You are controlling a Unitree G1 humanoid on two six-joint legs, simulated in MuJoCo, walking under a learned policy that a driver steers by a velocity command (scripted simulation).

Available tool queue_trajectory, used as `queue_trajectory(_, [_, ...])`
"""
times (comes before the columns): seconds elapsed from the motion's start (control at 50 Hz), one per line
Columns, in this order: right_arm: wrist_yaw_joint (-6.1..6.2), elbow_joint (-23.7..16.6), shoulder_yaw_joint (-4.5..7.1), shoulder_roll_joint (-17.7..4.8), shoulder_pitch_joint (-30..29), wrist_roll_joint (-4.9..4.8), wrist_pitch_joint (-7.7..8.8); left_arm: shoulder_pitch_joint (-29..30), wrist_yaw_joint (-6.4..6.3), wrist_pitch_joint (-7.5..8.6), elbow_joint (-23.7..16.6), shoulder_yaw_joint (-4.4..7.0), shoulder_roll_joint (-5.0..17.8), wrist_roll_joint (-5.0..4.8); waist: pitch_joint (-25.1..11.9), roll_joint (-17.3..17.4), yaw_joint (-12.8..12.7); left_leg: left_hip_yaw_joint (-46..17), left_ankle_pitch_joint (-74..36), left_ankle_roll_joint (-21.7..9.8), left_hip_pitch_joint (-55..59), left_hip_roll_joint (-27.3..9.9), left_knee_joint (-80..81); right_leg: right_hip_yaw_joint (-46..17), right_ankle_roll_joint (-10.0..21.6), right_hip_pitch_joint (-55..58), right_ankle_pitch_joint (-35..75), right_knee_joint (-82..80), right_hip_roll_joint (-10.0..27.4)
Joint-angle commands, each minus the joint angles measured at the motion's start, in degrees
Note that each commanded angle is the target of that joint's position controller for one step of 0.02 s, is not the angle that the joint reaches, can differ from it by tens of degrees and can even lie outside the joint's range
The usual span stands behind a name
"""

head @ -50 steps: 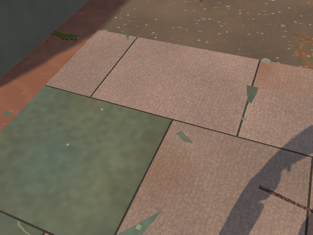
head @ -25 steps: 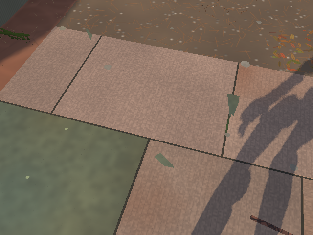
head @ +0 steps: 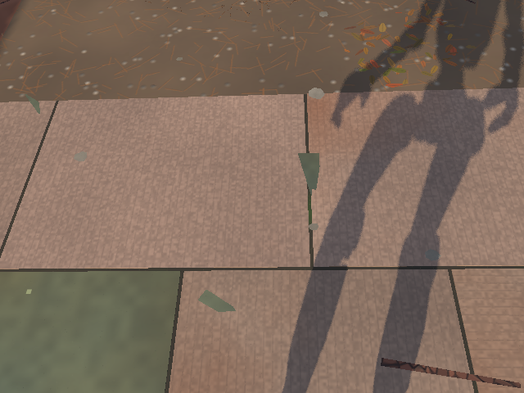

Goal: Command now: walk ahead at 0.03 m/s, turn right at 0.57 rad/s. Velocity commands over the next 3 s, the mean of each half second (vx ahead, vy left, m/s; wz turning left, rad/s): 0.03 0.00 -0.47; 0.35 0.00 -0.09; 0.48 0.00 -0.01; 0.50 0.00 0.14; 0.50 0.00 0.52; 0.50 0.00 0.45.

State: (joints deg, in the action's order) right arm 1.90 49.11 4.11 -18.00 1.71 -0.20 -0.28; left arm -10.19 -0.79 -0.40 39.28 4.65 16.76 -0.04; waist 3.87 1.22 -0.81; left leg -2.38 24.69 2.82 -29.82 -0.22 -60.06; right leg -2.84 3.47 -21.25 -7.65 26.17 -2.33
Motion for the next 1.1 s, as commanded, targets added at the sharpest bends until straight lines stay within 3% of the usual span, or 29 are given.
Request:
queue_trajectory(0.02, [0.48, -1.9, 0.74, -3.5, 2.8, -0.12, 0.23, 0.4, -1.09, 0.50, -4.5, 2.76, 9.9, -0.14, -11.9, -7.8, 1.3, -1.6, -2.7, 1.4, 0.0, 0.6, 6.8, -15.3, 10.5, 11.6, 16.2, -6.7, 13.0])
queue_trajectory(0.16, [-0.48, -2.3, 0.90, -4.6, 2.8, -0.52, 1.04, 1.7, -1.38, -0.75, -5.6, 2.80, 10.2, -0.09, -10.6, -11.2, 0.2, -2.6, -4.3, 1.0, 6.8, 2.1, 20.2, -22.3, 8.8, 8.6, 3.9, -6.6, 11.6])
queue_trajectory(0.22, [-1.33, -1.1, 1.34, -5.0, 7.7, -0.57, 2.01, 3.6, -1.67, -1.50, -6.3, 2.51, 9.8, -0.87, -10.6, -11.1, 2.8, -1.2, -11.1, -1.1, 14.6, 2.3, 34.5, -23.6, 6.1, 7.4, 5.0, -3.2, 9.3])
queue_trajectory(0.24, [-1.37, -0.5, 2.00, -7.0, 10.0, -0.13, 2.05, 2.6, -1.83, -1.75, -6.4, 2.15, 8.6, -1.05, -10.8, -8.7, 3.2, -3.1, -15.3, -2.8, 20.3, -1.6, 39.6, -21.6, 3.4, 3.7, 0.1, -0.1, 6.7])
queue_trajectory(0.26, [-1.00, -0.8, 2.86, -11.1, 10.5, 0.94, 1.63, -0.3, -1.71, -1.90, -6.3, 1.26, 4.9, -0.58, -11.2, 4.1, 0.9, -15.0, -18.6, -7.3, 26.5, -14.6, 42.8, -13.1, 0.0, -4.7, -16.5, 13.0, -0.3])
queue_trajectory(0.28, [-1.09, -1.5, 2.94, -13.0, 8.2, 2.95, 1.41, 0.5, -1.65, -1.21, -8.6, 1.98, 7.0, -0.65, -7.3, 15.9, -0.2, -28.2, -25.5, -17.0, 21.1, -22.8, 45.6, -6.1, -2.6, -13.9, -29.2, 24.4, -6.4])
queue_trajectory(0.3, [-0.89, -3.6, 2.18, -10.1, 4.7, 3.07, 1.76, -0.9, -1.49, -0.76, -7.3, 3.03, 11.1, -0.06, -6.6, 11.2, -0.5, -26.6, -26.9, -19.5, 19.1, -23.3, 45.2, -8.3, -4.0, -12.9, -27.2, 34.6, -2.8])
queue_trajectory(0.32, [-0.62, -4.4, 1.51, -7.2, 1.7, 2.14, 1.81, -2.4, -1.38, -0.94, -5.5, 3.65, 12.1, -0.40, -6.0, 7.6, -1.5, -19.8, -27.4, -17.0, 18.7, -19.3, 43.6, -8.1, -4.8, -12.5, -23.2, 38.4, -2.6])
queue_trajectory(0.34, [-0.52, -4.7, 1.17, -6.1, 0.7, 1.07, 1.74, -3.6, -1.67, -1.47, -3.9, 3.45, 10.4, -0.22, -5.5, 5.9, -1.8, -15.0, -26.4, -14.4, 19.9, -15.5, 42.4, -7.5, -5.9, -12.7, -20.4, 40.5, -2.6])
queue_trajectory(0.36, [-0.36, -4.5, 0.89, -5.5, 1.3, 0.21, 1.70, -3.8, -1.83, -1.84, -3.7, 2.98, 8.9, 0.01, -5.0, 6.0, -1.0, -13.1, -28.3, -14.2, 21.1, -14.5, 41.9, -7.5, -6.8, -13.8, -18.3, 42.5, -2.7])
queue_trajectory(0.42, [0.06, -3.2, 0.51, -5.4, 5.4, 0.34, 1.15, -0.5, -1.72, -1.78, -4.9, 1.52, 5.7, -0.76, -5.4, 6.8, 1.2, -8.3, -32.8, -15.1, 24.5, -12.6, 41.6, -4.6, -8.4, -12.6, -16.2, 36.6, -2.0])
queue_trajectory(0.46, [0.20, -2.2, 0.46, -5.5, 8.2, 0.04, 1.00, 1.6, -1.36, -1.51, -5.5, 0.36, 3.8, -0.62, -6.8, 8.3, 3.2, -8.2, -16.2, -14.4, 26.8, -12.0, 44.0, -2.1, -8.5, -9.8, -14.5, 25.8, 0.8])
queue_trajectory(0.48, [0.13, -1.8, 0.78, -7.0, 8.9, -0.36, 0.94, 2.9, -0.96, -1.28, -5.9, -0.23, 3.1, -0.53, -6.0, 10.0, 4.3, -8.7, -8.2, -14.3, 25.4, -12.0, 46.0, 0.3, -8.3, -7.3, -15.3, 21.2, 1.6])
queue_trajectory(0.54, [-0.44, -1.3, 1.58, -10.3, 10.7, -0.72, 1.06, 3.9, -0.30, -0.09, -5.9, -0.34, 4.5, -1.05, -2.8, 10.6, 5.4, -10.5, -1.4, -14.9, 20.7, -13.5, 48.0, 4.4, -6.6, 0.0, -18.1, 10.5, 1.3])
queue_trajectory(0.58, [-0.97, -1.0, 1.57, -10.6, 10.5, -1.81, 1.30, 0.4, -0.07, 0.97, -3.9, -0.19, 4.5, -1.14, -1.9, 7.9, 3.2, -10.2, -1.0, -14.6, 17.6, -13.4, 47.1, 5.7, -3.9, 7.7, -9.6, -0.9, 0.8])
queue_trajectory(0.62, [-1.63, -0.8, 0.39, -7.1, 10.2, -1.65, 2.10, -5.7, -0.30, 1.52, -1.2, 0.29, 5.0, -1.26, -3.9, 5.9, -0.3, -8.1, -4.1, -11.9, 11.1, -11.3, 42.1, 3.9, -0.9, 21.0, -6.0, -6.9, 1.8])
queue_trajectory(0.64, [-2.32, -1.8, -1.03, -2.6, 8.0, -0.57, 2.96, -11.7, -0.70, 1.62, 0.1, 0.74, 6.5, -1.25, -7.4, 0.6, -2.9, -3.3, -4.0, -8.4, 4.3, -7.5, 31.6, -4.7, 1.0, 30.5, -6.3, -7.4, 8.4])
queue_trajectory(0.66, [-2.69, -4.8, -1.76, 0.2, 5.9, 0.10, 4.41, -14.6, -0.54, 1.48, 0.5, 2.49, 13.6, -0.65, -8.1, -14.3, -2.9, 6.0, 2.1, -4.3, -8.2, -0.1, 18.1, -22.0, 7.3, 34.2, -12.8, -10.4, 19.4])
queue_trajectory(0.68, [-2.62, -6.0, -0.41, -5.2, 1.4, -0.87, 5.22, -16.3, 0.05, 2.43, 0.7, 2.42, 12.3, -0.16, -3.7, -12.3, -5.8, 2.6, 9.1, -3.8, -15.1, -1.6, 7.1, -30.6, 13.2, 30.7, -17.8, -15.1, 24.5])
queue_trajectory(0.7, [-3.01, -5.7, 0.49, -7.3, 2.7, -2.04, 5.51, -14.0, 0.19, 3.35, 0.5, 1.37, 9.2, 0.16, -0.1, -10.3, -3.7, 0.3, 6.0, -4.7, -18.6, -4.2, 1.6, -28.0, 12.9, 29.2, -20.6, -15.9, 23.2])
queue_trajectory(0.72, [-3.39, -4.4, 0.52, -6.8, 4.3, -2.38, 5.60, -12.1, 0.33, 4.08, 0.0, 0.83, 7.4, 0.03, 1.1, -10.3, -2.6, -0.1, 1.6, -5.5, -19.5, -5.5, 0.1, -23.9, 11.3, 28.5, -21.4, -17.0, 20.2])
queue_trajectory(0.76, [-3.86, -4.2, 0.62, -6.3, 3.6, -1.31, 5.87, -10.1, 0.42, 4.46, -0.2, 0.31, 6.2, -0.38, 2.7, -9.0, -1.6, -0.1, -6.3, -5.3, -20.4, -7.1, 1.9, -18.0, 9.4, 27.3, -11.6, -18.9, 17.9])
queue_trajectory(0.86, [-4.82, -5.7, -1.23, -1.6, -0.9, -0.42, 5.96, -10.8, 0.16, 4.44, 0.4, 0.82, 7.6, -0.41, 1.3, -7.0, -2.2, 3.4, -20.3, -1.7, -10.2, -4.7, 17.1, -5.6, 8.0, 19.7, 3.5, -20.0, 13.0])
queue_trajectory(0.92, [-5.15, -7.5, -1.80, -1.6, -4.9, -0.81, 5.78, -13.6, 0.13, 4.66, 2.0, 1.29, 9.1, -0.72, 2.4, -7.4, -3.3, 4.1, -24.8, -1.8, -4.5, -2.8, 24.6, -4.1, 7.6, 16.7, 3.1, -20.4, 14.0])
queue_trajectory(0.98, [-5.55, -8.5, -1.46, -3.6, -5.0, -1.07, 5.86, -13.7, 0.06, 4.69, 3.3, 1.62, 9.7, -1.37, 3.1, -7.6, -1.6, 2.5, -24.0, -4.2, -2.9, -2.8, 28.4, -4.4, 6.5, 20.0, 5.5, -19.1, 16.8])
queue_trajectory(1.02, [-5.46, -8.2, -0.74, -5.5, -2.0, -1.02, 5.98, -13.1, -0.08, 4.16, 3.7, 1.86, 10.6, -1.17, 0.6, -8.2, 0.7, 3.7, -21.1, -6.0, 2.0, -1.2, 29.3, -3.5, 5.2, 22.9, 17.3, -14.2, 17.3])
queue_trajectory(1.06, [-4.48, -4.3, 1.46, -9.0, 12.1, -1.01, 5.63, -13.4, -0.45, 3.30, 3.9, 1.18, 9.3, -0.60, -9.2, -7.3, 7.5, 6.1, -19.7, -8.9, 21.8, 1.5, 29.2, 0.8, 2.3, 19.2, 32.4, 4.5, 12.9])
queue_trajectory(1.08, [-3.76, -2.8, 2.49, -13.2, 21.5, -0.53, 5.28, -15.3, -0.66, 3.16, 2.7, -0.29, 6.1, 0.77, -17.8, 0.6, 10.2, -7.2, -17.2, -12.5, 38.7, -9.7, 28.1, 2.8, 0.0, 7.2, 15.9, 23.7, 9.4])
queue_trajectory(1.1, [-4.38, -1.6, 2.92, -16.6, 24.2, 0.06, 5.24, -23.0, -0.11, 4.32, 2.1, -2.10, -1.3, -0.60, -26.0, 18.6, 4.9, -37.7, 3.4, -21.3, 52.1, -21.4, 39.2, -1.1, -3.2, -11.3, -24.4, 42.5, -1.5])
